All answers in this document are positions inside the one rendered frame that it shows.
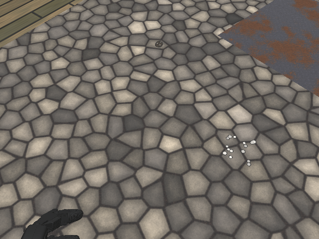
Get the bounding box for robot left hand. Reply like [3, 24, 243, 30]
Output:
[21, 208, 84, 239]

